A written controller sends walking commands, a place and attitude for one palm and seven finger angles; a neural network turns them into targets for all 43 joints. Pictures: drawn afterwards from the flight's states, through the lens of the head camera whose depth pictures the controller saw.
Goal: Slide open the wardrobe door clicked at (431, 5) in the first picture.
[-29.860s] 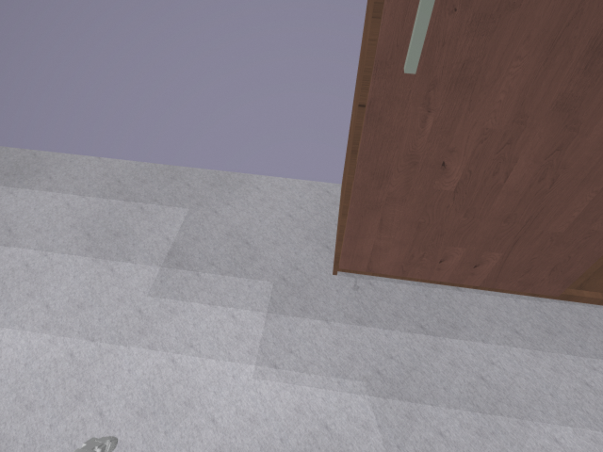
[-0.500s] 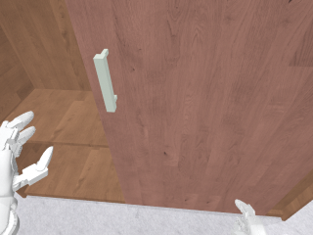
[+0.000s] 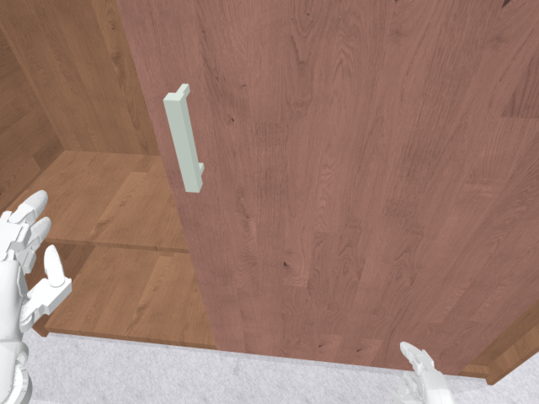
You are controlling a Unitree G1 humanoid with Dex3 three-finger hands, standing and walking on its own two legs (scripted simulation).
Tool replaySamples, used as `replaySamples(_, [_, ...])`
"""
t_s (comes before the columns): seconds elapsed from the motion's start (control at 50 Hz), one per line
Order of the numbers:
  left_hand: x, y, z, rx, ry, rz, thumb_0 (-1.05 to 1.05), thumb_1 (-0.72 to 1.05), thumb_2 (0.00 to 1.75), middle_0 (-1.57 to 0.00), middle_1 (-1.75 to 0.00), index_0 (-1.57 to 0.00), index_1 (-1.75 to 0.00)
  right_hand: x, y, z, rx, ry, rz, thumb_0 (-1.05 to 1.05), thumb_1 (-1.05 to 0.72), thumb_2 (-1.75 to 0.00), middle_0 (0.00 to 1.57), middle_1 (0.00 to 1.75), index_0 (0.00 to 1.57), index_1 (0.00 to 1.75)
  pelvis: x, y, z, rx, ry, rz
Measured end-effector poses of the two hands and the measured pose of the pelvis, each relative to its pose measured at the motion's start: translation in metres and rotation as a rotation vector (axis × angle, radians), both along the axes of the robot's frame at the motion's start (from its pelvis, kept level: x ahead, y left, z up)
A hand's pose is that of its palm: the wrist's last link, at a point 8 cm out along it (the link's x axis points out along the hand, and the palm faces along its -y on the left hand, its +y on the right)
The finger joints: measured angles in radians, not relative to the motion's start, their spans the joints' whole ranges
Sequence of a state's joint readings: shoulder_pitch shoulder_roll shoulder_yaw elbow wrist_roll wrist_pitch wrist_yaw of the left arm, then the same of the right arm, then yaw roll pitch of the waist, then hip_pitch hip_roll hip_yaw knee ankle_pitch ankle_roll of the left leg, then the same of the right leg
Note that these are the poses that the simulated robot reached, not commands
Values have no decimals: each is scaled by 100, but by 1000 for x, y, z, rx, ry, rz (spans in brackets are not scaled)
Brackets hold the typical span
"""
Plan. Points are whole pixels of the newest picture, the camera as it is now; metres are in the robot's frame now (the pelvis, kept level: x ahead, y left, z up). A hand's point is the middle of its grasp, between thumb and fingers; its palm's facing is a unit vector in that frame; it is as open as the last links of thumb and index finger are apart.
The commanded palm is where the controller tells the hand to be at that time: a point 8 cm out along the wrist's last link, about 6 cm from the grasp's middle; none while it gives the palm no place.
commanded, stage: step back with the hand held close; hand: left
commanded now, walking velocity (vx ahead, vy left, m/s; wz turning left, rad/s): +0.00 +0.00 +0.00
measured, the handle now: (189, 140) +0.44 +0.20 +0.19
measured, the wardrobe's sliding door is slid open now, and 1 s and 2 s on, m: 0.69 0.69 0.69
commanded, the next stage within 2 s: stop stepping back and stand still in 1.10 s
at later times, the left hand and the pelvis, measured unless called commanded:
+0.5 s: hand (24, 315) +0.14 +0.29 +0.16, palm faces +0.39 -0.79 -0.47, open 7.4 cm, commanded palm +0.09 +0.32 +0.17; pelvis -0.05 +0.03 -0.01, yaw -1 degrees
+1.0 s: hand out of the picture +0.06 +0.32 +0.17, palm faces +0.50 -0.76 -0.41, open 7.4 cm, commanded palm -0.03 +0.35 +0.17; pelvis -0.14 +0.04 -0.02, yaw +5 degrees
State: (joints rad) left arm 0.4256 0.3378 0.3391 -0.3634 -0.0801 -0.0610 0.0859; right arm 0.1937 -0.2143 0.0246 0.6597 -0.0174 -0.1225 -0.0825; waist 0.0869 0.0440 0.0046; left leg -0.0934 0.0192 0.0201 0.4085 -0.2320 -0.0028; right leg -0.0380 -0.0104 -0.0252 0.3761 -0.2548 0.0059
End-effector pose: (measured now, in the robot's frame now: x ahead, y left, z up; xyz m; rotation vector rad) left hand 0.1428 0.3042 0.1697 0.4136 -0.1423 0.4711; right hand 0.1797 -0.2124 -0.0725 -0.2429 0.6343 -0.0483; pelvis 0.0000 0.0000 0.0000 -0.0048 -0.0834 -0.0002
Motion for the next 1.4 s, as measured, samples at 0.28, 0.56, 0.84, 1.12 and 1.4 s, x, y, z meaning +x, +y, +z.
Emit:
replaySamples(0.28, [0,6,4,100,17,-78,1,89,90,-21,-30,-21,-30,-23,-13,3,-28,49,-96,1,-91,-90,20,30,20,30,-18,13,-1,-11,77,-14])
replaySamples(0.56, [-53,29,3,155,-40,-80,1,89,90,-22,-30,-21,-30,-83,2,4,-55,56,-115,1,-91,-90,20,30,20,30,-67,28,-8,-21,73,-5])
replaySamples(0.84, [-118,33,-3,146,-148,-19,1,89,90,-21,-30,-21,-30,-127,11,-13,-85,81,-29,1,-91,-90,20,30,20,30,-112,29,-21,-35,65,49])
replaySamples(1.12, [-162,47,16,220,-191,-54,1,89,90,-21,-30,-21,-30,-169,36,-6,-26,29,-22,1,-90,-90,20,30,20,30,-161,34,-18,-51,129,20])
replaySamples(1.4, [-159,61,-13,83,-73,-187,1,89,90,-21,-30,-21,-30,-239,42,19,-92,18,-143,2,-91,-90,20,30,20,30,-211,65,-6,-28,103,-41])
